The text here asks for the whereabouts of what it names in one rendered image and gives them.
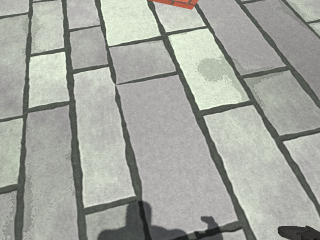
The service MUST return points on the robot right hand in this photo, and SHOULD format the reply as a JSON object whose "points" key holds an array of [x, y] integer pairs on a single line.
{"points": [[298, 233]]}

